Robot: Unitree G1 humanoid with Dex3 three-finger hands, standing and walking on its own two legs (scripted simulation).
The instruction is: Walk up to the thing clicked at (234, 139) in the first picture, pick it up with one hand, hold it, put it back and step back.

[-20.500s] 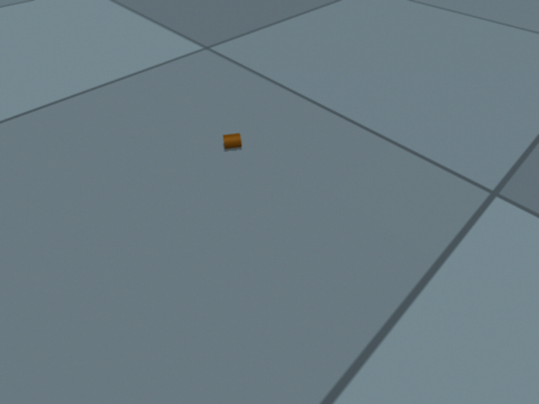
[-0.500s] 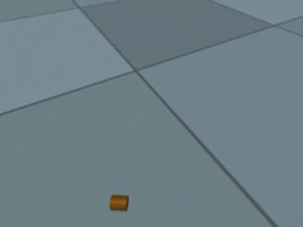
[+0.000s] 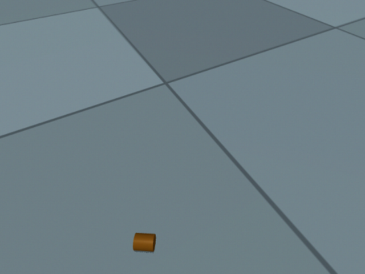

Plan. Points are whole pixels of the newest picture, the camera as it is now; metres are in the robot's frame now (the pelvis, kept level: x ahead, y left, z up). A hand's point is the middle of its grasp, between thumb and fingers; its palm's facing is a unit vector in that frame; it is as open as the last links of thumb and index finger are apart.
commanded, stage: stand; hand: left
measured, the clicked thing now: (144, 242) +0.42 +0.23 -0.74
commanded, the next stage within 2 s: walk up in 0.24 s
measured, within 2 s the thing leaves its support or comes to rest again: neither
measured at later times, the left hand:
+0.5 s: hand out of the picture +0.08 +0.29 -0.17, palm faces -0.03 -0.92 -0.39, open 7.3 cm
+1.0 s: hand out of the picture -0.04 +0.29 -0.18, palm faces -0.10 -0.91 -0.41, open 7.3 cm
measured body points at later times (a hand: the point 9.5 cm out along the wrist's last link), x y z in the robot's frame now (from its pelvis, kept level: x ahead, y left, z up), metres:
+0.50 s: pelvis -0.04 +0.02 -0.02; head +0.02 +0.02 +0.43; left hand +0.09 +0.33 -0.14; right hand +0.05 -0.31 -0.14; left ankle -0.06 +0.13 -0.73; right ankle +0.03 -0.11 -0.75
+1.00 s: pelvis -0.15 +0.02 -0.03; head -0.08 +0.01 +0.41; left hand -0.04 +0.33 -0.15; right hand -0.06 -0.30 -0.15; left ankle -0.08 +0.14 -0.75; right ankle -0.18 -0.10 -0.75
